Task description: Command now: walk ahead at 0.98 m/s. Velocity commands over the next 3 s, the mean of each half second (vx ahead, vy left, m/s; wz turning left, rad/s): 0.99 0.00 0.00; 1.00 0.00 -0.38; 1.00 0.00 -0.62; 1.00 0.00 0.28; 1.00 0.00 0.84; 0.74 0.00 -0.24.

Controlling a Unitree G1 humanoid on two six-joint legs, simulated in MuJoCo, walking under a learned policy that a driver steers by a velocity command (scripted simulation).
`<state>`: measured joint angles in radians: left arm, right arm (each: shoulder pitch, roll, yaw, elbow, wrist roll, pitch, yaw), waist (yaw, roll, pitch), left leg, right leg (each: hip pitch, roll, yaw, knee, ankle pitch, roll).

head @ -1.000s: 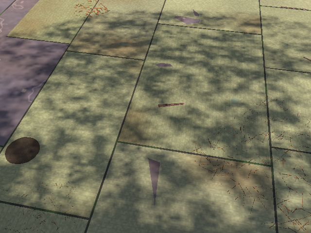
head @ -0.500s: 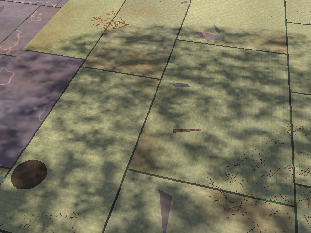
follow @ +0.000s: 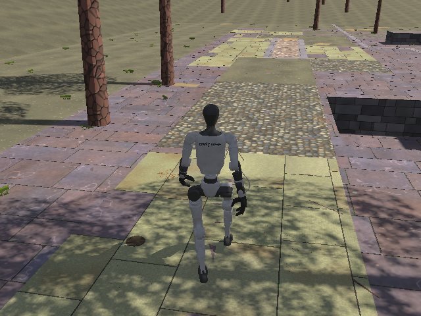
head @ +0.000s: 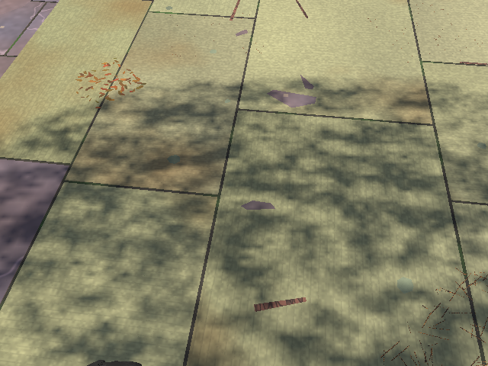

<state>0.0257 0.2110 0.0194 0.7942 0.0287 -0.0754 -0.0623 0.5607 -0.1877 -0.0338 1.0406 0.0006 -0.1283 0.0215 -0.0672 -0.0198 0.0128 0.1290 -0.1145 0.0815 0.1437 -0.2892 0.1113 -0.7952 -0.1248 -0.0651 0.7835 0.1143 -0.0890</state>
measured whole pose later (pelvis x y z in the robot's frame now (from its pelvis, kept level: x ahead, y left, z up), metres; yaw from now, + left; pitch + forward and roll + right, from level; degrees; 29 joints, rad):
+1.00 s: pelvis +0.97 +0.01 -0.02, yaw -12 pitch +1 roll +1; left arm 0.02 0.25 0.01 0.77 0.01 -0.05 -0.07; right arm 0.50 -0.20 -0.02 1.01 -0.01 -0.13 -0.02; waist -0.05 -0.02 0.05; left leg 0.26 -0.08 0.29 0.17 -0.40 0.02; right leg -0.74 -0.02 -0.17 0.73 0.11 -0.16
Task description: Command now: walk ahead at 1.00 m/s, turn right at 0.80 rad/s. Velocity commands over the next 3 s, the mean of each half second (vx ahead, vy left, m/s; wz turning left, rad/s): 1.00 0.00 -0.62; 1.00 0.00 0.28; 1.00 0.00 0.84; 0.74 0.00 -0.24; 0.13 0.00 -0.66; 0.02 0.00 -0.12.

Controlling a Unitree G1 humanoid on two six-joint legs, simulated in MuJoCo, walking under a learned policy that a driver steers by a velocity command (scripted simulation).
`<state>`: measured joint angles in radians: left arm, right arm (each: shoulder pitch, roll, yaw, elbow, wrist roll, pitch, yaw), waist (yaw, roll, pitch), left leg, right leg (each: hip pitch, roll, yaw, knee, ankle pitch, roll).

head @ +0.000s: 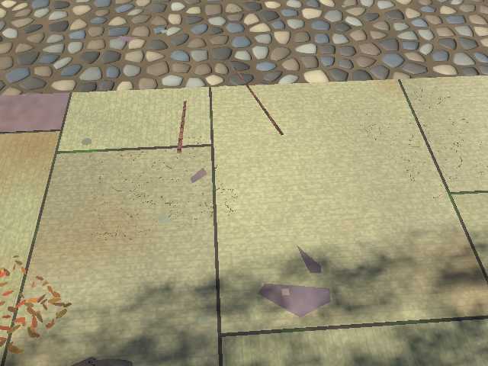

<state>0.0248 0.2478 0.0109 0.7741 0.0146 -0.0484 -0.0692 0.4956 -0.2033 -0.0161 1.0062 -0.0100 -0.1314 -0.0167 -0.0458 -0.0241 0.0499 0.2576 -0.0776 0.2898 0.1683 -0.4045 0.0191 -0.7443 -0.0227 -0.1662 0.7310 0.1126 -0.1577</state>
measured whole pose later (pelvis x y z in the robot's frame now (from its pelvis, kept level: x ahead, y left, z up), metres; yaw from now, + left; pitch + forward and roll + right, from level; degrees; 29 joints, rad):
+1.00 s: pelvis +0.93 -0.15 +0.00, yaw -7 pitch +3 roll +0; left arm 0.01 0.24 -0.01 0.66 0.07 -0.10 0.00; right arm 0.49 -0.28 -0.06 0.88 0.02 -0.07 0.01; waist -0.10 0.02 0.02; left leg -0.18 -0.03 -0.09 1.07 -0.41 0.10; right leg -0.50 -0.03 -0.04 0.63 -0.19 -0.01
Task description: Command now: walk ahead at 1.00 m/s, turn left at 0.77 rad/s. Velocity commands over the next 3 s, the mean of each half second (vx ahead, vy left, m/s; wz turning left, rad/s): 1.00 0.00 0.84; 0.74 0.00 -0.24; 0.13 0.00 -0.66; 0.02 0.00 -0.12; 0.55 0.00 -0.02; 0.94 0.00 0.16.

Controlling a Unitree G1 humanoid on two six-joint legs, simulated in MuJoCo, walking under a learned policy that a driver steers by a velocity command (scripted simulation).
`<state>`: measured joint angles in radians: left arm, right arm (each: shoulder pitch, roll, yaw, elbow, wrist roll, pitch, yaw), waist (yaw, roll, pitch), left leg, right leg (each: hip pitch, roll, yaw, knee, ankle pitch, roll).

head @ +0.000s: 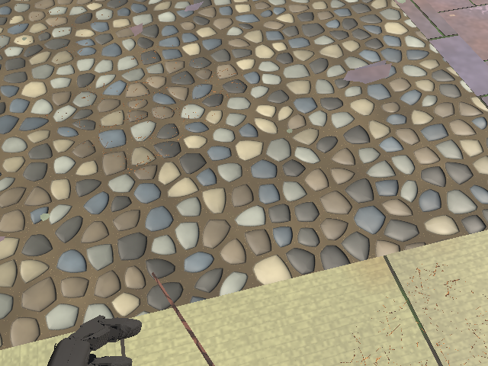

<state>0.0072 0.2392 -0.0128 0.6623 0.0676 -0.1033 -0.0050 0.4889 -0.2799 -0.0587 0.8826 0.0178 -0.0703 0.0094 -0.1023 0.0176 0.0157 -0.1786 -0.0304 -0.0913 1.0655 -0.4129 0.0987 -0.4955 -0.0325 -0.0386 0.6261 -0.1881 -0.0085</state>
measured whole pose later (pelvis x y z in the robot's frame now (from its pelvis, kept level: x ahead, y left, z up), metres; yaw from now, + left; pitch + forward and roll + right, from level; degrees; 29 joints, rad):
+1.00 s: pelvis +0.88 +0.19 +0.01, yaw +13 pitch +1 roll -1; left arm 0.28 0.31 0.05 0.72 -0.01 -0.06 -0.03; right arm 0.10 -0.28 0.00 0.64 -0.02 -0.10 0.00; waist 0.04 0.00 0.09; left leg -0.54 -0.01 -0.15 1.31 -0.42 -0.04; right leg -0.35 0.19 0.02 0.42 -0.08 -0.15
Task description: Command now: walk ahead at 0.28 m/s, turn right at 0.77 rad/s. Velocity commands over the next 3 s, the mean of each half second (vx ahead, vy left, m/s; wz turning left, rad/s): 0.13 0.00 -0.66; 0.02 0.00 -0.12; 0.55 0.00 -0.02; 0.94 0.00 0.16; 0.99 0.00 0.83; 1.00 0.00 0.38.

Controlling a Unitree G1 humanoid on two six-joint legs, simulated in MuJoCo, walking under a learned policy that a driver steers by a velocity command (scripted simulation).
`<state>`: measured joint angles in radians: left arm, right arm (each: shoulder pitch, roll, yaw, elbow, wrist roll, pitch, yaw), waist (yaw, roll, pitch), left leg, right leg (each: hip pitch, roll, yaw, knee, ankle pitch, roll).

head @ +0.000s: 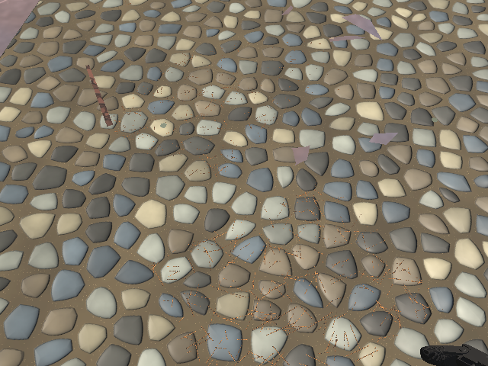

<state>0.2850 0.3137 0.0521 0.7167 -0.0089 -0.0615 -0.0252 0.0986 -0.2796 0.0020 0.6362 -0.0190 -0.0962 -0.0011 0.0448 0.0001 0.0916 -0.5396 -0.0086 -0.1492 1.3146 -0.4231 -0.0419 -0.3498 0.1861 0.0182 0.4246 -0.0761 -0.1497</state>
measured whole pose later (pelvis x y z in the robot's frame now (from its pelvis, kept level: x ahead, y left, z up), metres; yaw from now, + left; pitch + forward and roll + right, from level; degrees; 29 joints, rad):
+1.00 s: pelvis +0.21 +0.00 +0.01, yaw -22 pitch -1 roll +0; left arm 0.25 0.20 0.01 0.77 0.01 -0.02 0.01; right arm 0.21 -0.24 -0.04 0.78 -0.02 -0.01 -0.02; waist -0.01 0.00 0.01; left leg -0.30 0.00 -0.07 0.49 -0.17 -0.04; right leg -0.17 0.04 0.04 0.53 -0.34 -0.04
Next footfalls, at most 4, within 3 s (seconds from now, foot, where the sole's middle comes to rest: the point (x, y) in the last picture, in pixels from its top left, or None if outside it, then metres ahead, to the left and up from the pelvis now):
0.26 left None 0.35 0.09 -0.77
0.66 right None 0.17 -0.09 -0.77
1.34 left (228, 343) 0.48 0.09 -0.77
1.82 right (351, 239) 0.81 -0.27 -0.77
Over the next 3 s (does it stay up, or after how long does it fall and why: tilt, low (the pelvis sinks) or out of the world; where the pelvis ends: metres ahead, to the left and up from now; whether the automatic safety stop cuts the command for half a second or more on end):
stays up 1.75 -0.22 0.01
